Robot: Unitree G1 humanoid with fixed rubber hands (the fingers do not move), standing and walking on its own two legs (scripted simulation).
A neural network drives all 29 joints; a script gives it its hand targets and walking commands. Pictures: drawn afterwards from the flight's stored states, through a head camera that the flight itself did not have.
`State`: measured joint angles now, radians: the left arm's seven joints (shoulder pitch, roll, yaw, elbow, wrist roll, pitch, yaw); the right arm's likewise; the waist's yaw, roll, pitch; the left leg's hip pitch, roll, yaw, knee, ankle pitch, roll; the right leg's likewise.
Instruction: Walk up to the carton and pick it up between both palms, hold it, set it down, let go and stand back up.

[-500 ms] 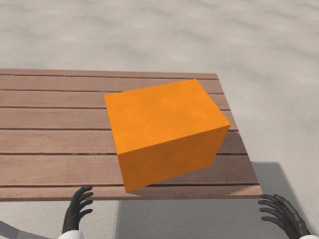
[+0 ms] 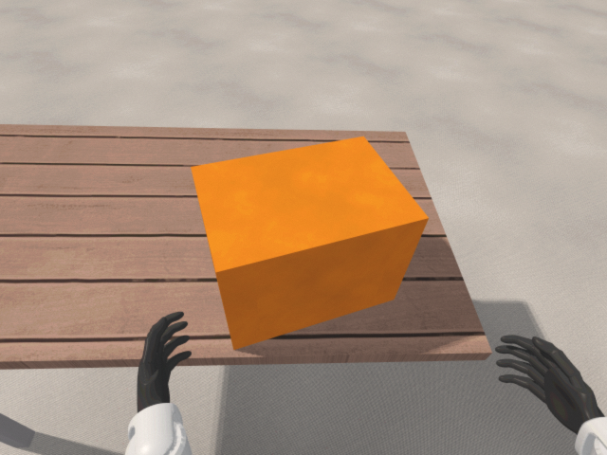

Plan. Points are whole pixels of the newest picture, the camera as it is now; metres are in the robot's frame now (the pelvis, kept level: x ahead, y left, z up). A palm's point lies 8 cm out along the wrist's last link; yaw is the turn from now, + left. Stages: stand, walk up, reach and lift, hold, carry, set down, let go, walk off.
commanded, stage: reach and lift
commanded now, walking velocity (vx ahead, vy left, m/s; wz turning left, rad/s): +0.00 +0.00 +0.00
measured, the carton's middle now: (301, 239) +0.43 +0.04 +0.02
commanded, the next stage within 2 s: none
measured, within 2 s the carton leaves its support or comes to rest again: neither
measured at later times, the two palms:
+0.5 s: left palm (139, 349) +0.21 +0.22 +0.04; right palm (548, 335) +0.27 -0.29 +0.04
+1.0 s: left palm (127, 307) +0.25 +0.23 +0.08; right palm (528, 275) +0.34 -0.27 +0.08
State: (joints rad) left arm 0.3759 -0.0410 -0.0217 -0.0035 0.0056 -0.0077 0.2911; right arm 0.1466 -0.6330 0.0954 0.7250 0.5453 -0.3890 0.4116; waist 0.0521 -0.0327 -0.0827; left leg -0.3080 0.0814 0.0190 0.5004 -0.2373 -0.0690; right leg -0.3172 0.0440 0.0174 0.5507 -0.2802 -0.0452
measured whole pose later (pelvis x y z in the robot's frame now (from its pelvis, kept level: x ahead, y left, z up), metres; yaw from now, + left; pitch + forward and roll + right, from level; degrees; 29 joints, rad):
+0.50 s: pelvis +0.01 +0.01 +0.01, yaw -1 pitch +4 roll +0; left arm 0.29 -0.01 0.05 -0.12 -0.01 0.13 0.27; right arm -0.03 -0.66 0.13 0.69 0.58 -0.30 0.37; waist 0.07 -0.03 -0.06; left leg -0.27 0.08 0.01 0.40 -0.21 -0.07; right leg -0.26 0.06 0.04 0.42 -0.22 -0.04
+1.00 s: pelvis +0.01 +0.00 +0.01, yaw -1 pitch +5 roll +0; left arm 0.07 0.03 0.11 -0.13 -0.06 0.33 0.24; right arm -0.24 -0.66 0.06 0.64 0.52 -0.08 0.34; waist 0.11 0.00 -0.06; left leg -0.26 0.08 0.00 0.32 -0.15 -0.07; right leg -0.25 0.06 0.04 0.33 -0.16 -0.04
